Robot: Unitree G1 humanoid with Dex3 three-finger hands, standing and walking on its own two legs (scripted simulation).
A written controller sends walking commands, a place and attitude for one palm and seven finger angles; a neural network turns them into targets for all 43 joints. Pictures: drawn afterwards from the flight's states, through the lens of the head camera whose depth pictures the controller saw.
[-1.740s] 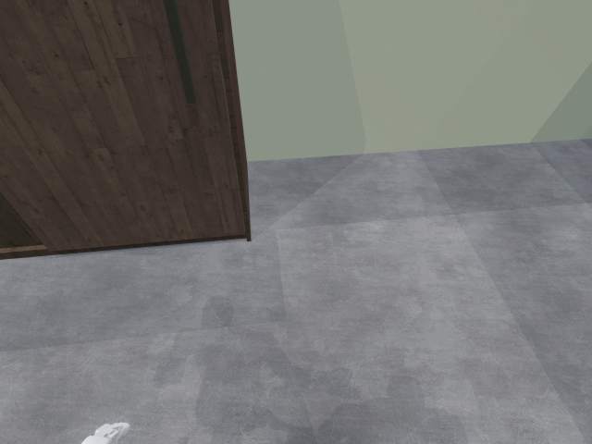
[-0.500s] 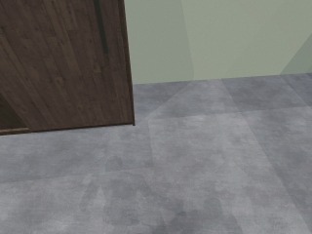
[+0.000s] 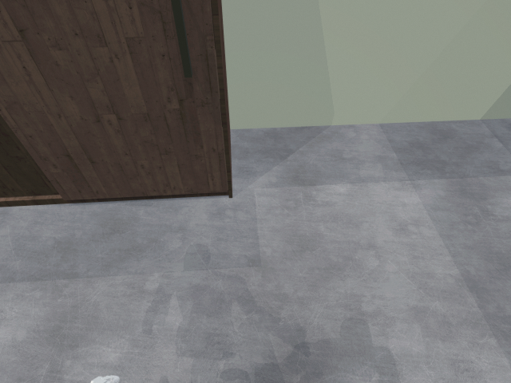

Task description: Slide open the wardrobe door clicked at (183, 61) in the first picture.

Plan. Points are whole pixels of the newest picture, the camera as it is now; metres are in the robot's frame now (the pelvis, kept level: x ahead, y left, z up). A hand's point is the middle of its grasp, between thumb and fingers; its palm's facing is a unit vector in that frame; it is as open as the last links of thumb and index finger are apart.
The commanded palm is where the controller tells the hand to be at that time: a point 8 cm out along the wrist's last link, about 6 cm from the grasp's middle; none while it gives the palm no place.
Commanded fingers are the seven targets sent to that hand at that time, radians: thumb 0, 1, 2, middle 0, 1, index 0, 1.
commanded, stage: walk to a spot facing it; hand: right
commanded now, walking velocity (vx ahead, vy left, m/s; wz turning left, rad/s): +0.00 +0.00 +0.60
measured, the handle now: (182, 29) +1.03 +0.27 +0.08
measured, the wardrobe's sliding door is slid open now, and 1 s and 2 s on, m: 0.00 0.00 0.00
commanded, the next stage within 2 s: turn to face it in 1.96 s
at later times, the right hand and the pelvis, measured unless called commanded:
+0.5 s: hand out of the picture +0.06 -0.16 -0.16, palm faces -0.21 +0.95 -0.24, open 7.4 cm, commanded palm none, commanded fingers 0.00 -0.90 -0.90 0.20 0.30 0.20 0.30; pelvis -0.03 +0.02 +0.00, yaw +16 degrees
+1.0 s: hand out of the picture +0.17 -0.19 -0.16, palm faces -0.52 +0.83 -0.20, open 7.4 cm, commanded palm none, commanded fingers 0.00 -0.90 -0.90 0.20 0.30 0.20 0.30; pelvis -0.01 -0.04 +0.01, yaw +35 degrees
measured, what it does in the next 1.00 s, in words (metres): steps on the spot, turning left: right foot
